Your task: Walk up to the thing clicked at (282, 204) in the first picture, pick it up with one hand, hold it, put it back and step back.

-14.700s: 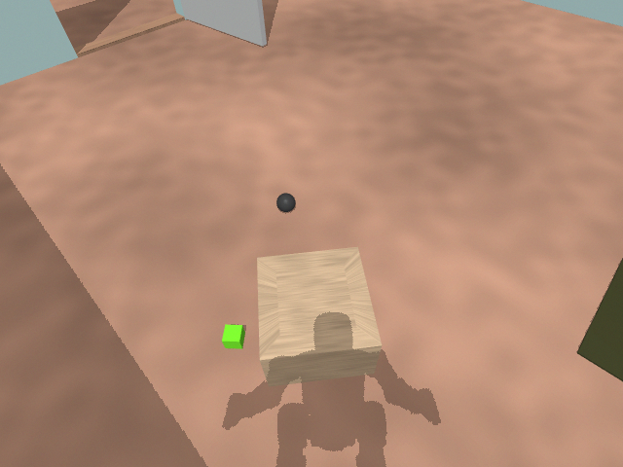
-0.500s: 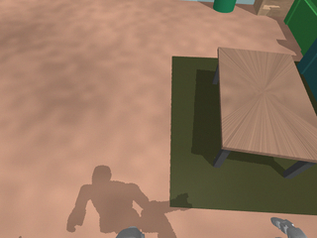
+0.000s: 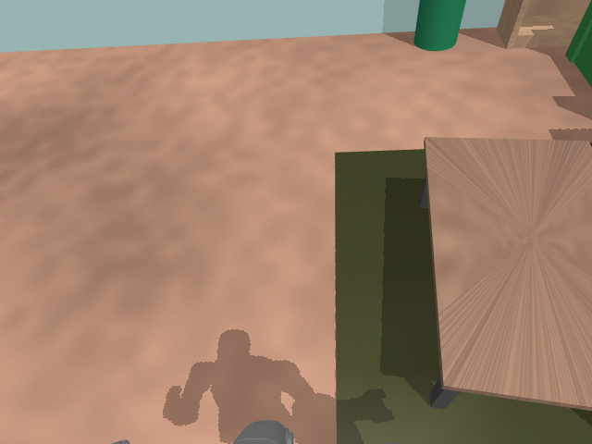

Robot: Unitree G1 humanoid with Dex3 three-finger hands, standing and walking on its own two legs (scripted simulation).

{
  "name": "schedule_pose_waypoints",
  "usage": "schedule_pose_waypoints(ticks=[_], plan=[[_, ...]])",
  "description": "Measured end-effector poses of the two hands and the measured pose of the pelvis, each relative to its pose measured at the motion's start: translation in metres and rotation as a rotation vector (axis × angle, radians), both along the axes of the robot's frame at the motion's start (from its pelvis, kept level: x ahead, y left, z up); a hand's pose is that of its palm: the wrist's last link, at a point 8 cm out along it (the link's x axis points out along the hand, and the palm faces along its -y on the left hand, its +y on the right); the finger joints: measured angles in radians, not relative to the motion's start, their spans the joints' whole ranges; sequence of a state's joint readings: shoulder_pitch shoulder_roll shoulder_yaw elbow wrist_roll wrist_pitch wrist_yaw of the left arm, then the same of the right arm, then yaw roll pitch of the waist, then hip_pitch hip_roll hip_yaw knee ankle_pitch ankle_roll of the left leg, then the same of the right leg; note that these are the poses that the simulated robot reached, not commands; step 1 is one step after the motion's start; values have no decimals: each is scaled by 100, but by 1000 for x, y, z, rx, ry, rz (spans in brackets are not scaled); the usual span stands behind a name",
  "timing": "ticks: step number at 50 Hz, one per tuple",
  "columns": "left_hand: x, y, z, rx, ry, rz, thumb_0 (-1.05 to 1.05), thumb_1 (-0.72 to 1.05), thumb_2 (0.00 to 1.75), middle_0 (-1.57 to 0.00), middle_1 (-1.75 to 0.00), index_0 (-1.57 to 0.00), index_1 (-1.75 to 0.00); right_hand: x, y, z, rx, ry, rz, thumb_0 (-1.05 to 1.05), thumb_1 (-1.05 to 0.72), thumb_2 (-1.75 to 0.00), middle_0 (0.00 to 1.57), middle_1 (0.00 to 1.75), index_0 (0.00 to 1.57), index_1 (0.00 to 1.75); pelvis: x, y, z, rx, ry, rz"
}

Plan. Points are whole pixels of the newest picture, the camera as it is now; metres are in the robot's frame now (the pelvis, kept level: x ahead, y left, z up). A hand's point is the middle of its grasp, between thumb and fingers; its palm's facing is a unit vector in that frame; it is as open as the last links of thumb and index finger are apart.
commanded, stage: walk up
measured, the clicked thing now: out of the picture -0.04 +1.22 -0.73
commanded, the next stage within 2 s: none
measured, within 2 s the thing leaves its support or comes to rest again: neither
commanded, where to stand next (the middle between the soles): +0.82 +0.06 m, yaw -1 degrees
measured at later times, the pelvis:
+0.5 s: pelvis +0.22 +0.08 +0.00, yaw +1 degrees
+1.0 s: pelvis +0.42 +0.05 +0.00, yaw -2 degrees
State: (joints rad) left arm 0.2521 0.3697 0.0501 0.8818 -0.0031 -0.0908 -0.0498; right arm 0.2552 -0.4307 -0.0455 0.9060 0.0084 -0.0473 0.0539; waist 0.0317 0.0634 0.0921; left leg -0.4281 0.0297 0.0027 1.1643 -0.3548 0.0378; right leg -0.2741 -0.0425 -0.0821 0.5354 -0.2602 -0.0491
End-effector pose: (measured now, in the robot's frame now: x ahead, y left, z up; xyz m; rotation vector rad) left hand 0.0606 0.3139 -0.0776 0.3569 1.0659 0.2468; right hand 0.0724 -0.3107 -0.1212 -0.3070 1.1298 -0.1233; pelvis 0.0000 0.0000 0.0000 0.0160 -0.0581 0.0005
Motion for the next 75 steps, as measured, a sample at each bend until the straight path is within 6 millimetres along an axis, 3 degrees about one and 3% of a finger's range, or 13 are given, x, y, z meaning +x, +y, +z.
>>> schedule_pose_waypoints(ticks=[7, 14, 19, 25, 32, 39, 43, 46, 54, 61, 65, 69, 75], plan=[[4, 14, -7, -15, 123, 43, 1, 90, 90, -20, -31, -21, -30, 86, 7, 23, -15, -62, 41, 1, -90, -90, 20, 30, 20, 30, 55, 8, 6, -40, 9, -1], [54, 52, -37, -46, 134, 68, 1, 90, 90, -20, -31, -21, -30, 164, 33, 34, -75, -70, 72, 1, -90, -90, 20, 30, 20, 30, 123, 38, -8, -75, 14, 16], [118, 75, -59, -65, 151, 32, 1, 90, 90, -20, -30, -20, -30, 197, 56, 39, -119, -142, 19, 1, -90, -90, 20, 30, 20, 30, 168, 66, -16, -58, -4, 9], [205, 82, -48, -108, 88, -25, 1, 91, 90, -20, -30, -20, -30, 197, 79, 50, -112, -52, -44, 1, -90, -90, 20, 30, 20, 30, 216, 79, 2, -36, -1, 7], [280, 85, -38, -94, 115, -61, 1, 91, 90, -20, -30, -20, -30, 205, 86, 41, -96, 50, -116, 1, -90, -90, 21, 30, 20, 30, 273, 84, 6, -14, 3, -19], [377, 64, -33, -58, 107, -136, 1, 91, 90, -20, -30, -20, -30, 241, 74, 13, -63, 117, -165, 1, -90, -90, 21, 30, 20, 30, 334, 73, -6, 18, 25, -43], [443, 40, -29, -44, 40, -171, 1, 91, 90, -20, -30, -20, -30, 277, 62, -7, -44, 140, -170, 1, -90, -90, 21, 30, 20, 30, 372, 62, -13, -29, 24, -37], [476, 28, -18, -42, -54, -170, 1, 91, 90, -20, -30, -20, -30, 314, 61, -7, -15, 135, -143, 1, -90, -90, 20, 30, 20, 30, 393, 51, -10, 0, 16, -42], [491, 28, 1, -27, -40, -100, 0, 90, 90, -20, -30, -20, -30, 423, 45, 19, -20, -25, -79, 1, -90, -90, 20, 30, 20, 30, 450, 46, 9, 4, -3, -53], [495, 54, -11, -41, 30, -43, 1, 90, 90, -20, -31, -20, -30, 483, 50, 27, -52, 5, -29, 1, -90, -90, 20, 30, 20, 29, 494, 57, 5, -42, -1, 6], [517, 77, -32, -67, -10, 31, 1, 90, 90, -20, -31, -21, -30, 518, 63, 31, -86, 94, 51, 1, -90, -90, 20, 30, 20, 29, 528, 65, -4, -56, 10, 82], [548, 98, -66, -82, 0, 60, 1, 90, 90, -20, -30, -20, -30, 561, 68, 30, -169, 49, 68, 1, -90, -90, 21, 30, 20, 30, 560, 79, -27, -23, 18, 122], [595, 82, -61, -153, -4, 46, 1, 91, 90, -20, -30, -20, -30, 600, 82, 46, -193, 60, 99, 1, -90, -90, 20, 30, 20, 30, 594, 81, -11, -17, 0, 218]])
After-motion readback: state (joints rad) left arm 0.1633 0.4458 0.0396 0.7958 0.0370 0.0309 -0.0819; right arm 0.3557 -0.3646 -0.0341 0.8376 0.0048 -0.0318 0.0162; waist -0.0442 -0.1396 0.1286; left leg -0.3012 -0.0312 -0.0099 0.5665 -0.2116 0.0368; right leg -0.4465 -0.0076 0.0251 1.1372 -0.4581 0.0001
